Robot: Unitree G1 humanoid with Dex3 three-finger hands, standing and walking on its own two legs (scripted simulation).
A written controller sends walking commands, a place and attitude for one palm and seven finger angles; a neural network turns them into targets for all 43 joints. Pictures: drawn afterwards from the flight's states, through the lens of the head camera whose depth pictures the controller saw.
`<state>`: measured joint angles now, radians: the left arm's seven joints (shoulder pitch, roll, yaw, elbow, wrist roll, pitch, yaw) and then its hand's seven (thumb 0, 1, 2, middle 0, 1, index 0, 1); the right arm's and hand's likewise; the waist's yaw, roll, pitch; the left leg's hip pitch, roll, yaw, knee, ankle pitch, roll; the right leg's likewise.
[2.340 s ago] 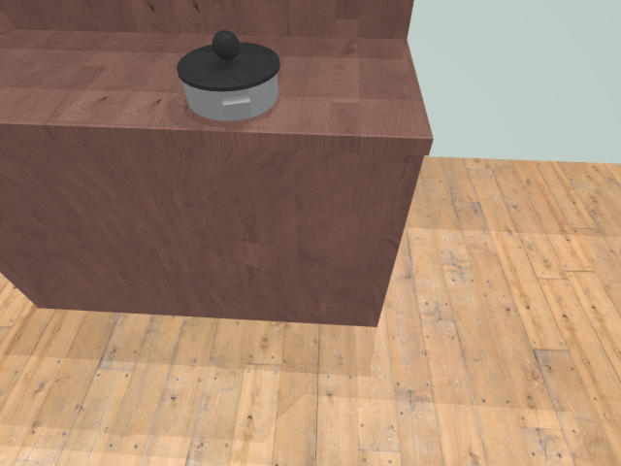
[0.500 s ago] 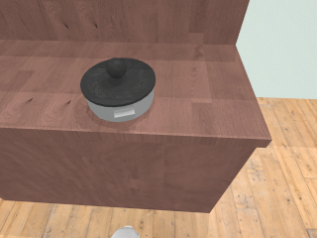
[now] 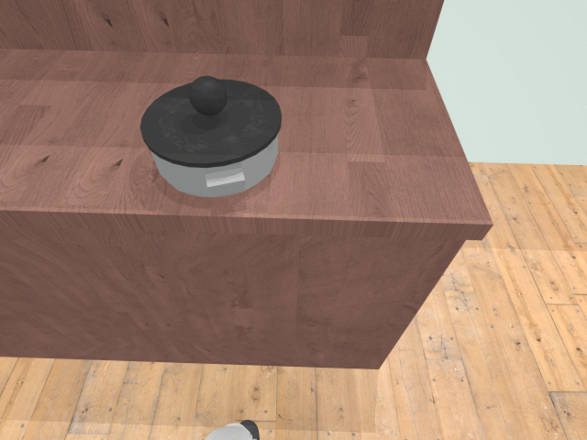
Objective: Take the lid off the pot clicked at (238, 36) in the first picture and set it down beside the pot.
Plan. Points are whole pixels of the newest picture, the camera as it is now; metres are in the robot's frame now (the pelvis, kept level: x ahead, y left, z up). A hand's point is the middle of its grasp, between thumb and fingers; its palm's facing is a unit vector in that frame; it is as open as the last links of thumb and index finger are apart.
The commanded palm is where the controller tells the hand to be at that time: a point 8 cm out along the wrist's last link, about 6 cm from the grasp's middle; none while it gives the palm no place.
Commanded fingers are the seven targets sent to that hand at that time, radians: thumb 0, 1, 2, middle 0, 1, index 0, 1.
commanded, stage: come to a stop and stand still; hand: left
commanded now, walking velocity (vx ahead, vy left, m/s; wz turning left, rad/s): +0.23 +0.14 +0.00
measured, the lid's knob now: (208, 96) +0.53 +0.16 +0.18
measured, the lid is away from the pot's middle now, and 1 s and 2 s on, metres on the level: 0.00 0.00 0.00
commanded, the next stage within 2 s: look again from close up in 0.26 s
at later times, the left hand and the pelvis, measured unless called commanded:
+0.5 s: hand out of the picture -0.01 +0.23 -0.17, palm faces +0.05 -0.97 -0.23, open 7.4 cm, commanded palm none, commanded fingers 0.00 0.90 0.90 -0.20 -0.30 -0.20 -0.30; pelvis +0.01 +0.05 +0.00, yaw +1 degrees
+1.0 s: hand out of the picture +0.06 +0.27 -0.16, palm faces -0.05 -0.96 -0.27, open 7.4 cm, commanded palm none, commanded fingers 0.00 0.90 0.90 -0.20 -0.30 -0.20 -0.30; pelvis +0.00 +0.07 +0.00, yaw -2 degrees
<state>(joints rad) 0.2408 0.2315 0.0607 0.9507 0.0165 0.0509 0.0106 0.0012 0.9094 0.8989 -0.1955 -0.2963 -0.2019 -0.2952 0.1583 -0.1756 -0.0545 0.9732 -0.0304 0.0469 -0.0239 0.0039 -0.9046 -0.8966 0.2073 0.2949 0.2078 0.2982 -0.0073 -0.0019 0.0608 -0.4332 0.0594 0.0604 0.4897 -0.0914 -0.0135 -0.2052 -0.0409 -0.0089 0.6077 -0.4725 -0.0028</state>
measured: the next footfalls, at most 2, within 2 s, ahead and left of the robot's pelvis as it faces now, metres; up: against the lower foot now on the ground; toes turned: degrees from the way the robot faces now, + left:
left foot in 0.42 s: +0.04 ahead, +0.14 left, +0.00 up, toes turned +2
